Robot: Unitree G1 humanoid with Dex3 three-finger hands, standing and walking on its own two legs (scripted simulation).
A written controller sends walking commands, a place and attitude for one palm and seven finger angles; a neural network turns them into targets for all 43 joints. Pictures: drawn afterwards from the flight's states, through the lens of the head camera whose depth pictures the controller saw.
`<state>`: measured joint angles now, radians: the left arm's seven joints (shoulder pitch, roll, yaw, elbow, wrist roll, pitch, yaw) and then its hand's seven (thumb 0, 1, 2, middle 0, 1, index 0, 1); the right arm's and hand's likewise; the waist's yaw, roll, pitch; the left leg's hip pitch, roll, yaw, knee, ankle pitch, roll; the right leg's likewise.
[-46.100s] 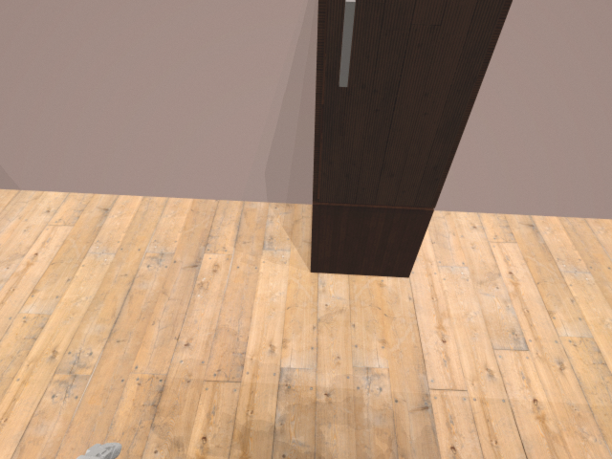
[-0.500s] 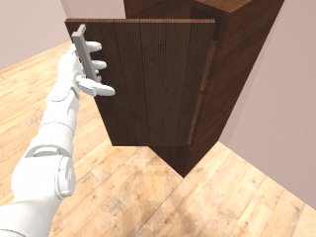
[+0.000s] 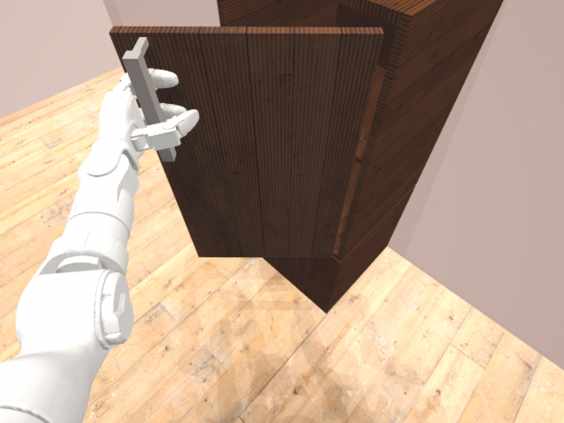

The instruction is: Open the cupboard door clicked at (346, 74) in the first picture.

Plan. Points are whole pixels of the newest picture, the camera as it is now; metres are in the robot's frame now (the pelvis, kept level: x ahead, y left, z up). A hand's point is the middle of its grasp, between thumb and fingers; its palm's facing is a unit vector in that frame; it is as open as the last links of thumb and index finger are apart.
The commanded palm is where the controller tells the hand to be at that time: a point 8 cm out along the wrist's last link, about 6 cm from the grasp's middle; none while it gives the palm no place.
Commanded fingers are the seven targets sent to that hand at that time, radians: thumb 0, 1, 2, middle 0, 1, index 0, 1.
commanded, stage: close the thumb around the handle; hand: left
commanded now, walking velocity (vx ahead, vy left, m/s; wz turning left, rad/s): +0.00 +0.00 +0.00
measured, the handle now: (156, 104) +0.53 +0.17 +0.17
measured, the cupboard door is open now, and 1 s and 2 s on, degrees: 43 73 86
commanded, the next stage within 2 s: pull the door open along its arc in 0.24 s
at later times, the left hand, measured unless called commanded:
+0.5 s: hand (169, 124) +0.48 +0.14 +0.17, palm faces -0.02 -1.00 +0.00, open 5.3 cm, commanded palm +0.44 +0.19 +0.17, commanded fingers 0.00 0.90 0.90 -0.40 -1.35 -0.40 -1.35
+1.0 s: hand (195, 213) +0.32 +0.09 +0.17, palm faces +0.12 -0.99 +0.06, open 6.1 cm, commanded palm +0.27 +0.16 +0.17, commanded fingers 0.00 0.90 0.90 -0.40 -1.35 -0.40 -1.35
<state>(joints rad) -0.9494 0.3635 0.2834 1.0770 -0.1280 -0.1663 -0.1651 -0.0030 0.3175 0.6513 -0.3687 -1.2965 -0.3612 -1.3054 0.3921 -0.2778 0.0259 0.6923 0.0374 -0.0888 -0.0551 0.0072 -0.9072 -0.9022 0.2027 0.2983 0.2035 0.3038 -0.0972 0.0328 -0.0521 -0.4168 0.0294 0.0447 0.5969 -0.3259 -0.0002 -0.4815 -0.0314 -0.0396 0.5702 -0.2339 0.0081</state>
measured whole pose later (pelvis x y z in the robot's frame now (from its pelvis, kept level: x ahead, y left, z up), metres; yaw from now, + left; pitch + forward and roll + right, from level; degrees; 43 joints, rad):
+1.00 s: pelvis +0.02 -0.01 +0.01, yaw -2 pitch -1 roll +0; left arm -0.03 0.02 0.00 -0.22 -0.15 0.29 0.20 0.04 0.71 0.73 -0.38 -1.33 -0.35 -1.30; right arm 0.13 -0.20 0.04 0.56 0.03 0.02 -0.01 0.01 -0.91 -0.90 0.20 0.30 0.20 0.30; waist 0.01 0.06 -0.07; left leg -0.12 0.04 0.07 0.45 -0.31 -0.02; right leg -0.23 -0.01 -0.02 0.47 -0.24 0.00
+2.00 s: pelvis -0.01 -0.01 +0.01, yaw +2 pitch -5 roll +0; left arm 0.00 -0.09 -0.30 -0.30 -0.01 0.37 0.50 0.01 -0.07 0.49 -0.39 -1.25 -0.34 -1.25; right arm 0.08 -0.16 0.04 0.63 -0.02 0.06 0.01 0.01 -0.91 -0.90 0.20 0.30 0.20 0.30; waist 0.05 0.07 -0.02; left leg -0.13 0.03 -0.01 0.50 -0.29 -0.02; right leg -0.18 -0.02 -0.08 0.47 -0.21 -0.01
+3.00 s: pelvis +0.00 -0.01 +0.01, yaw +1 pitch -4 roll +0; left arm 0.17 0.07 -0.21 -0.46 -0.08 0.31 0.05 -0.01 -0.50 0.30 -0.14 -0.31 -0.12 -0.31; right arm 0.16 -0.20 0.07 0.50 0.02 0.09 0.00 0.01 -0.91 -0.90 0.20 0.30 0.20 0.30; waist 0.03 0.06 -0.02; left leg -0.14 0.02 0.01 0.53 -0.32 -0.02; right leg -0.21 -0.03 -0.06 0.54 -0.26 0.00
